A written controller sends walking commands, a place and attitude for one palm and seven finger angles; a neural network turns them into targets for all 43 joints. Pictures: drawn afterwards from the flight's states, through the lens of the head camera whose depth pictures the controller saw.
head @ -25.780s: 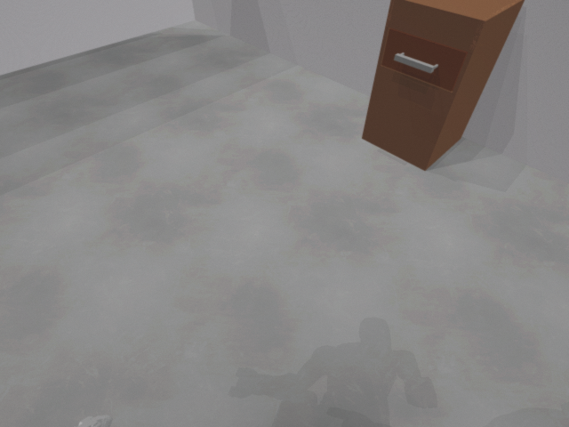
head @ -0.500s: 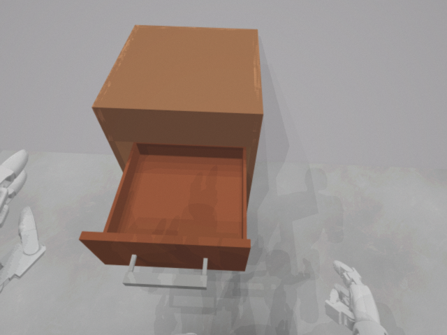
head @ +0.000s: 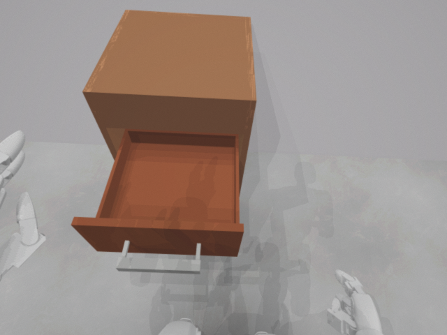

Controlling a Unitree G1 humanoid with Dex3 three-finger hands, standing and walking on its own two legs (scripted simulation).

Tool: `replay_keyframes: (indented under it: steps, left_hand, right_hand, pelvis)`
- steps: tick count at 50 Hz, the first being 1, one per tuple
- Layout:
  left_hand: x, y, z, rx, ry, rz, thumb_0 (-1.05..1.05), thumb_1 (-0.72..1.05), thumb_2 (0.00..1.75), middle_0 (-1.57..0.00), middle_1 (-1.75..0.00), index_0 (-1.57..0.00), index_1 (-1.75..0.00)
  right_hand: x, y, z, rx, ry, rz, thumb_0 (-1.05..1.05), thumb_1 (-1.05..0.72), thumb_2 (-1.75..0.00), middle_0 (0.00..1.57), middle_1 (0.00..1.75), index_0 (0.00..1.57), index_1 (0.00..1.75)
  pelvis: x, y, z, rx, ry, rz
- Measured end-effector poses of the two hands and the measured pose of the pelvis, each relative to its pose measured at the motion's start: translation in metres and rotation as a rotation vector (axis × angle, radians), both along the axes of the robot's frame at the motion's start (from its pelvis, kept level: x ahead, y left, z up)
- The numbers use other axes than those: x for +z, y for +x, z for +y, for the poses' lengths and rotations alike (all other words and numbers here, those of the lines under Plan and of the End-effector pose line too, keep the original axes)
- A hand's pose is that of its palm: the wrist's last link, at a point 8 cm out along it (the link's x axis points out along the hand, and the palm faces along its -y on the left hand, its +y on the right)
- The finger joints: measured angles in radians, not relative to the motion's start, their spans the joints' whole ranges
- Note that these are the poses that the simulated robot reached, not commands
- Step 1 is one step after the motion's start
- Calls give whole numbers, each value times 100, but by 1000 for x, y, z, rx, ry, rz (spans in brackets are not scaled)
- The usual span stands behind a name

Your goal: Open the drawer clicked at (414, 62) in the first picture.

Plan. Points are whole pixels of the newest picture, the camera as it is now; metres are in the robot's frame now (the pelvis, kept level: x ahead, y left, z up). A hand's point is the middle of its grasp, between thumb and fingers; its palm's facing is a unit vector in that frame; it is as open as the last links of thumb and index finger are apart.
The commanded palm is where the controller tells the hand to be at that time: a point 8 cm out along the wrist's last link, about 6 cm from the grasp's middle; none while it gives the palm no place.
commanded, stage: step back with the hand held close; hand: left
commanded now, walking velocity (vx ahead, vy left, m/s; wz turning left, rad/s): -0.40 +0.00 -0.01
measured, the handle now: (161, 255) +0.31 +0.16 -0.20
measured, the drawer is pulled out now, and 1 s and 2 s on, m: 0.30 0.30 0.30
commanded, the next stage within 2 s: stop stepping back and stand still in 0.36 s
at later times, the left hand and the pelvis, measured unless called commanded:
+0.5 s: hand (67, 325) +0.12 +0.16 +0.17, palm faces +0.14 -0.81 -0.57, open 7.4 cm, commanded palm +0.05 +0.23 +0.19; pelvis -0.10 -0.04 +0.01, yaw -3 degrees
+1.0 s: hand out of the picture +0.01 +0.21 +0.17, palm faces +0.37 -0.82 -0.44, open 7.4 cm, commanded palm -0.04 +0.25 +0.19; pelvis -0.17 -0.03 +0.01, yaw +0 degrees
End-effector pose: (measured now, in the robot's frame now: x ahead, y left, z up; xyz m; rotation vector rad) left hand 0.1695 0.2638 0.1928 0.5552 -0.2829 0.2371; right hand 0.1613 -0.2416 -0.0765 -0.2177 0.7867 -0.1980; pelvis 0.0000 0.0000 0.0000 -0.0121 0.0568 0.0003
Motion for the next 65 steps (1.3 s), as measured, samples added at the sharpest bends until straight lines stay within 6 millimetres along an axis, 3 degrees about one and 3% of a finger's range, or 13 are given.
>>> replay_keyframes:
  steps: [9, 17, 21, 25, 30, 35, 39, 47, 55, 63, 65]
  left_hand:
    - [-8, -11, 22, 23, 10, 61, 1, 89, 90, -22, -30, -21, -30]
    - [8, -32, -18, -65, 8, 39, 1, 89, 90, -21, -30, -21, -30]
    - [7, -48, -43, -105, 64, 64, 1, 89, 90, -21, -30, -21, -30]
    - [6, -74, -59, -115, 74, 115, 1, 89, 90, -22, -30, -21, -30]
    - [-7, -106, -50, 5, 39, 209, 1, 89, 90, -22, -30, -22, -30]
    - [-14, -132, -41, 45, -14, 159, 1, 89, 90, -22, -30, -21, -30]
    - [-7, -153, -38, 33, -19, 104, 1, 89, 90, -22, -30, -21, -30]
    - [2, -193, -25, 75, -22, 26, 1, 89, 90, -21, -30, -21, -30]
    - [-8, -193, -16, 112, -74, 22, 1, 89, 90, -21, -30, -21, -30]
    - [-5, -180, -22, 83, -66, 29, 1, 89, 90, -21, -30, -21, -30]
    - [-32, -167, -18, 76, -54, 118, 1, 89, 90, -21, -30, -21, -30]
  right_hand:
    - [12, -15, 9, -5, -32, -11, 2, -90, -90, 20, 30, 20, 30]
    - [11, -35, 17, 52, 53, -64, 1, -90, -90, 20, 30, 20, 30]
    - [-2, -53, 1, 62, 87, -66, 1, -90, -90, 20, 30, 20, 30]
    - [-4, -84, -27, 2, 89, -14, 1, -90, -90, 20, 30, 20, 30]
    - [8, -121, -59, -82, 19, 15, 2, -90, -90, 20, 30, 20, 30]
    - [15, -144, -76, -68, -64, -11, 2, -90, -90, 20, 30, 20, 30]
    - [21, -156, -68, -47, -57, -32, 2, -90, -90, 19, 30, 19, 30]
    - [18, -172, -29, 25, 20, -76, 2, -90, -90, 20, 30, 20, 30]
    - [9, -189, -4, 54, 48, -45, 2, -90, -90, 20, 30, 20, 30]
    - [5, -185, -9, 52, 57, -15, 2, -90, -90, 20, 30, 20, 30]
    - [-4, -181, -16, 73, 62, 2, 2, -90, -90, 20, 30, 20, 30]
  pelvis:
    - [6, -17, 8, -13, 3, 22]
    - [10, -49, -10, -68, -7, 35]
    - [4, -77, -29, -72, -15, 37]
    - [8, -96, -41, -53, 1, 34]
    - [14, -107, -48, -50, 44, 32]
    - [7, -125, -45, 2, 19, -4]
    - [9, -144, -42, 5, 29, -45]
    - [9, -166, -37, 4, -3, -55]
    - [9, -170, -30, 14, 1, -71]
    - [10, -159, -33, 9, -7, -66]
    - [7, -158, -31, 20, -6, -46]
